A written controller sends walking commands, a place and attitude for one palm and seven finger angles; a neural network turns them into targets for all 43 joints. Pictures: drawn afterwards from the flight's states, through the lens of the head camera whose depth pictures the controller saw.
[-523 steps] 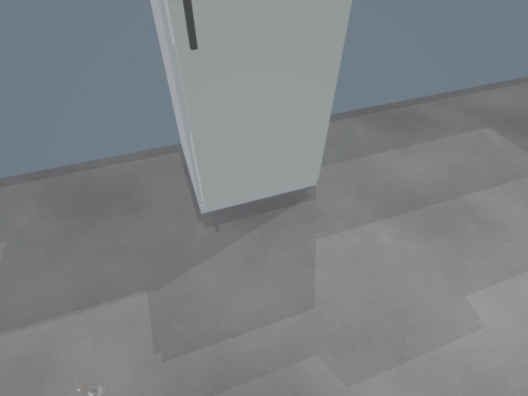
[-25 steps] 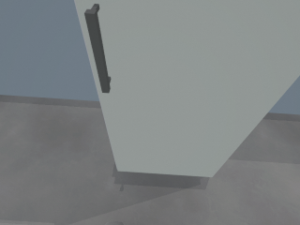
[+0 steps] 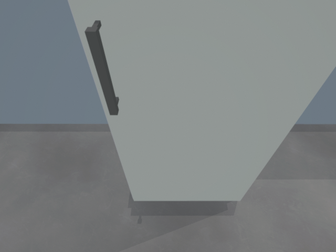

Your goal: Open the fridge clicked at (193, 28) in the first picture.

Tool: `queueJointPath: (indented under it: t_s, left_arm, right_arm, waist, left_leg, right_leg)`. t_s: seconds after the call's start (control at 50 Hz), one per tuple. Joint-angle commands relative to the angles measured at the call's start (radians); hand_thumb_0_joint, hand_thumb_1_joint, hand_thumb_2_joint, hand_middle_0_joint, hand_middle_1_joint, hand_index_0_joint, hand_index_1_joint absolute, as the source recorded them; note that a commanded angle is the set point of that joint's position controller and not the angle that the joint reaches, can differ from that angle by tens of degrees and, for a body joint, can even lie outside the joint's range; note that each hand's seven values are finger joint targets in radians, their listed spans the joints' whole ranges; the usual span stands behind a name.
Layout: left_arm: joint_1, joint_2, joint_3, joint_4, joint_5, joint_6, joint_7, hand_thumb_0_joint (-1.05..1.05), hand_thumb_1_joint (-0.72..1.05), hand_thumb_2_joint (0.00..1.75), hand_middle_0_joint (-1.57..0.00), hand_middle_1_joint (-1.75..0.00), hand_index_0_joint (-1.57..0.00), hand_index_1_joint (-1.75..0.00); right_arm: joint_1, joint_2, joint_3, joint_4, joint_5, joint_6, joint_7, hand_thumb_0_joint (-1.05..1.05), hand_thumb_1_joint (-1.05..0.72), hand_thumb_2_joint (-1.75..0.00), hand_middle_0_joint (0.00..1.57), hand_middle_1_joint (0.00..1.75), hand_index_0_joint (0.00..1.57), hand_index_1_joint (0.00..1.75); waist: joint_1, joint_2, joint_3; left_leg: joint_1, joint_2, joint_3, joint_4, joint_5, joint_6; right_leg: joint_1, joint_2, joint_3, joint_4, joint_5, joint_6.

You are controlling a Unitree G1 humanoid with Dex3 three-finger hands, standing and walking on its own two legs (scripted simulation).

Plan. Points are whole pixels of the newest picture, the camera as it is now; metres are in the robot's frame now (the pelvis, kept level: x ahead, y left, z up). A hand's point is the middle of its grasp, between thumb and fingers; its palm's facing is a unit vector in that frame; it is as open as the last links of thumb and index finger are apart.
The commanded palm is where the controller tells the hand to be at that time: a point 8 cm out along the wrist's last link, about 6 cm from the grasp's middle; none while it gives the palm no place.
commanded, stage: come to a stop and stand still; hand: left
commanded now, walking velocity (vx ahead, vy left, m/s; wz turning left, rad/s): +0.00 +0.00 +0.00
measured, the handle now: (106, 73) +0.46 +0.18 +0.20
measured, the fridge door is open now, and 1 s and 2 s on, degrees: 0 0 0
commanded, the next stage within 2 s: look again from close up in 1.00 s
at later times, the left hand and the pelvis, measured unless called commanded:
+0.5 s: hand out of the picture +0.00 +0.21 -0.17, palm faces +0.00 -0.98 -0.20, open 7.4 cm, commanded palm none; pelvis -0.01 +0.04 +0.01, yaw +0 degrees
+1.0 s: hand out of the picture +0.02 +0.21 -0.18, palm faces +0.00 -0.98 -0.18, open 7.3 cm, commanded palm none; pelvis +0.01 +0.04 +0.00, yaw -1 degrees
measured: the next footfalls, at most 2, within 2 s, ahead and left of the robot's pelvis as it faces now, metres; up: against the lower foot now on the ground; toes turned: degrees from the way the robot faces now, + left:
left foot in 0.04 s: +0.01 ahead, +0.10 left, +0.00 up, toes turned +3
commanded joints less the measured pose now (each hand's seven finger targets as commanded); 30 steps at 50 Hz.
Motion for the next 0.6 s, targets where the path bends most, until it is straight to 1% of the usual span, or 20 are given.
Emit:
queueJointPath:
  t_s: [0.0, 0.02, 0.04, 0.06, 0.08, 0.1, 0.12, 0.14, 0.18, 0.2, 0.22, 0.24, 0.3, 0.32, 0.38, 0.42, 0.5, 0.52, 0.56, 0.58]
  left_arm:
    - [-0.010, 0.144, 0.020, -0.053, -0.019, -0.018, 0.017, 0.00, 0.90, 0.90, -0.20, -0.30, -0.20, -0.30]
    - [0.002, 0.117, 0.016, -0.047, -0.022, -0.015, 0.014, 0.00, 0.90, 0.90, -0.20, -0.30, -0.20, -0.30]
    - [0.014, 0.108, 0.015, -0.046, -0.023, -0.011, 0.013, 0.00, 0.90, 0.90, -0.20, -0.30, -0.20, -0.30]
    - [0.002, 0.112, 0.014, -0.042, -0.021, -0.009, 0.009, 0.00, 0.90, 0.90, -0.20, -0.30, -0.20, -0.30]
    - [-0.019, 0.124, 0.012, -0.034, -0.022, -0.001, 0.006, 0.00, 0.90, 0.90, -0.20, -0.30, -0.20, -0.30]
    - [-0.020, 0.124, 0.010, -0.031, -0.019, 0.005, 0.002, 0.00, 0.90, 0.90, -0.20, -0.30, -0.20, -0.30]
    - [-0.018, 0.123, 0.008, -0.026, -0.016, 0.004, 0.000, 0.00, 0.90, 0.90, -0.20, -0.30, -0.20, -0.30]
    - [-0.011, 0.125, 0.008, -0.021, -0.017, 0.004, -0.003, 0.00, 0.90, 0.90, -0.20, -0.30, -0.20, -0.30]
    - [-0.020, 0.127, 0.005, -0.018, -0.017, 0.006, -0.009, 0.00, 0.90, 0.90, -0.20, -0.30, -0.20, -0.30]
    - [-0.023, 0.126, 0.004, -0.019, -0.016, 0.007, -0.010, 0.00, 0.90, 0.90, -0.20, -0.30, -0.20, -0.30]
    - [-0.022, 0.130, 0.004, -0.020, -0.014, 0.005, -0.010, 0.00, 0.90, 0.90, -0.20, -0.30, -0.20, -0.30]
    - [-0.023, 0.130, 0.005, -0.020, -0.015, 0.005, -0.010, 0.00, 0.90, 0.90, -0.20, -0.30, -0.20, -0.30]
    - [-0.022, 0.130, 0.003, -0.013, -0.017, 0.004, -0.012, 0.00, 0.90, 0.90, -0.20, -0.30, -0.20, -0.30]
    - [-0.024, 0.134, 0.004, -0.013, -0.016, 0.002, -0.011, 0.00, 0.90, 0.90, -0.20, -0.30, -0.20, -0.30]
    - [-0.016, 0.132, 0.001, 0.004, -0.021, 0.000, -0.010, 0.00, 0.90, 0.90, -0.20, -0.30, -0.20, -0.30]
    - [-0.013, 0.132, 0.002, 0.011, -0.021, -0.001, -0.008, 0.00, 0.90, 0.90, -0.20, -0.30, -0.20, -0.30]
    - [-0.003, 0.127, -0.003, 0.034, -0.024, 0.000, -0.006, 0.00, 0.90, 0.90, -0.20, -0.30, -0.20, -0.30]
    - [-0.004, 0.127, -0.001, 0.036, -0.022, 0.000, -0.005, 0.00, 0.90, 0.90, -0.20, -0.30, -0.20, -0.30]
    - [0.003, 0.121, -0.002, 0.044, -0.023, 0.001, -0.003, 0.00, 0.90, 0.90, -0.20, -0.30, -0.20, -0.30]
    - [0.004, 0.121, -0.003, 0.049, -0.024, 0.001, -0.003, 0.00, 0.90, 0.90, -0.20, -0.30, -0.20, -0.30]
  right_arm:
    - [0.110, -0.049, 0.006, -0.021, -0.001, -0.034, -0.007, 0.00, -0.90, -0.90, 0.20, 0.30, 0.20, 0.30]
    - [0.112, -0.074, 0.004, -0.020, -0.008, -0.045, -0.006, 0.00, -0.90, -0.90, 0.20, 0.30, 0.20, 0.30]
    - [0.090, -0.093, 0.010, -0.024, -0.014, -0.043, -0.009, 0.00, -0.90, -0.90, 0.20, 0.30, 0.20, 0.30]
    - [0.076, -0.086, 0.015, -0.022, -0.018, -0.042, -0.013, 0.00, -0.90, -0.90, 0.20, 0.30, 0.20, 0.30]
    - [0.065, -0.083, 0.020, -0.020, -0.017, -0.040, -0.014, 0.00, -0.90, -0.90, 0.20, 0.30, 0.20, 0.30]
    - [0.054, -0.084, 0.023, -0.026, -0.015, -0.039, -0.014, 0.00, -0.90, -0.90, 0.20, 0.30, 0.20, 0.30]
    - [0.056, -0.081, 0.026, -0.021, -0.015, -0.041, -0.014, 0.00, -0.90, -0.90, 0.20, 0.30, 0.20, 0.30]
    - [0.057, -0.081, 0.027, -0.022, -0.015, -0.041, -0.013, 0.00, -0.90, -0.90, 0.20, 0.30, 0.20, 0.30]
    - [0.072, -0.095, 0.028, -0.022, -0.016, -0.039, -0.011, 0.00, -0.90, -0.90, 0.20, 0.30, 0.20, 0.30]
    - [0.076, -0.102, 0.027, -0.019, -0.017, -0.038, -0.009, 0.00, -0.90, -0.90, 0.20, 0.30, 0.20, 0.30]
    - [0.078, -0.099, 0.027, -0.016, -0.017, -0.041, -0.009, 0.00, -0.90, -0.90, 0.20, 0.30, 0.20, 0.30]
    - [0.086, -0.106, 0.029, -0.013, -0.017, -0.043, -0.008, 0.00, -0.90, -0.90, 0.20, 0.30, 0.20, 0.30]
    - [0.094, -0.112, 0.033, -0.003, -0.016, -0.047, -0.008, 0.00, -0.90, -0.90, 0.20, 0.30, 0.20, 0.30]
    - [0.098, -0.107, 0.035, 0.003, -0.015, -0.049, -0.009, 0.00, -0.90, -0.90, 0.20, 0.30, 0.20, 0.30]
    - [0.113, -0.102, 0.040, 0.023, -0.012, -0.054, -0.011, 0.00, -0.90, -0.90, 0.20, 0.30, 0.20, 0.30]
    - [0.129, -0.096, 0.043, 0.037, -0.011, -0.056, -0.013, 0.00, -0.90, -0.90, 0.20, 0.30, 0.20, 0.30]
    - [0.140, -0.087, 0.045, 0.063, -0.009, -0.055, -0.016, 0.00, -0.90, -0.90, 0.20, 0.30, 0.20, 0.30]
    - [0.147, -0.083, 0.045, 0.068, -0.009, -0.055, -0.017, 0.00, -0.90, -0.90, 0.20, 0.30, 0.20, 0.30]
    - [0.153, -0.083, 0.047, 0.080, -0.008, -0.057, -0.019, 0.00, -0.90, -0.90, 0.20, 0.30, 0.20, 0.30]
    - [0.153, -0.081, 0.046, 0.084, -0.008, -0.057, -0.020, 0.00, -0.90, -0.90, 0.20, 0.30, 0.20, 0.30]
  waist:
    - [-0.038, -0.070, -0.042]
    - [-0.016, 0.020, -0.030]
    - [0.003, 0.041, -0.011]
    - [0.000, 0.078, 0.010]
    - [0.002, 0.123, 0.050]
    - [0.007, 0.110, 0.091]
    - [0.012, 0.103, 0.107]
    - [0.012, 0.063, 0.102]
    - [0.005, -0.008, 0.117]
    - [0.004, -0.016, 0.123]
    - [0.007, -0.024, 0.112]
    - [0.004, -0.026, 0.091]
    - [0.005, -0.025, 0.066]
    - [0.006, -0.039, 0.055]
    - [0.003, -0.038, 0.037]
    - [0.004, -0.040, 0.024]
    - [0.001, -0.030, 0.051]
    - [0.001, -0.041, 0.047]
    - [0.002, -0.027, 0.046]
    - [0.001, -0.033, 0.047]
  left_leg:
    - [0.109, 0.042, -0.051, -0.324, 0.198, 0.026]
    - [0.107, 0.115, -0.123, -0.314, 0.399, 0.054]
    - [0.078, 0.145, -0.133, -0.305, 0.438, 0.072]
    - [0.070, 0.130, -0.134, -0.318, 0.424, 0.074]
    - [0.036, 0.120, -0.150, -0.357, 0.357, 0.076]
    - [-0.003, 0.118, -0.158, -0.394, 0.252, 0.077]
    - [-0.022, 0.110, -0.153, -0.402, 0.234, 0.078]
    - [-0.021, 0.103, -0.152, -0.411, 0.170, 0.075]
    - [-0.039, 0.094, -0.155, -0.440, 0.034, 0.073]
    - [-0.049, 0.091, -0.159, -0.457, -0.016, 0.073]
    - [-0.039, 0.089, -0.159, -0.457, 0.010, 0.075]
    - [-0.025, 0.090, -0.162, -0.460, 0.013, 0.075]
    - [-0.005, 0.090, -0.161, -0.459, 0.029, 0.077]
    - [0.007, 0.088, -0.154, -0.449, 0.079, 0.078]
    - [0.036, 0.081, -0.136, -0.421, 0.169, 0.075]
    - [0.049, 0.080, -0.125, -0.407, 0.224, 0.075]
    - [0.057, 0.077, -0.111, -0.394, 0.252, 0.070]
    - [0.061, 0.077, -0.111, -0.389, 0.283, 0.071]
    - [0.074, 0.079, -0.107, -0.385, 0.319, 0.070]
    - [0.080, 0.079, -0.107, -0.382, 0.330, 0.070]
  right_leg:
    - [0.046, -0.175, 0.139, -0.028, 0.441, -0.027]
    - [0.021, -0.137, 0.112, -0.028, 0.303, 0.004]
    - [0.020, -0.120, 0.099, -0.061, 0.202, 0.012]
    - [0.025, -0.113, 0.096, -0.061, 0.179, 0.011]
    - [0.027, -0.106, 0.086, -0.062, 0.112, 0.013]
    - [0.020, -0.097, 0.080, -0.076, 0.051, 0.018]
    - [0.030, -0.100, 0.085, -0.089, 0.066, 0.017]
    - [0.036, -0.104, 0.092, -0.100, 0.057, 0.014]
    - [0.028, -0.107, 0.104, -0.115, 0.011, 0.013]
    - [0.024, -0.106, 0.107, -0.115, -0.007, 0.012]
    - [0.033, -0.111, 0.104, -0.113, 0.015, 0.011]
    - [0.039, -0.112, 0.106, -0.106, 0.013, 0.011]
    - [0.044, -0.118, 0.108, -0.103, 0.024, 0.011]
    - [0.055, -0.122, 0.105, -0.100, 0.049, 0.011]
    - [0.065, -0.132, 0.116, -0.097, 0.090, 0.008]
    - [0.080, -0.137, 0.111, -0.091, 0.119, 0.007]
    - [0.067, -0.142, 0.119, -0.090, 0.140, 0.007]
    - [0.077, -0.141, 0.115, -0.084, 0.161, 0.006]
    - [0.073, -0.142, 0.110, -0.076, 0.167, 0.008]
    - [0.072, -0.141, 0.113, -0.074, 0.174, 0.009]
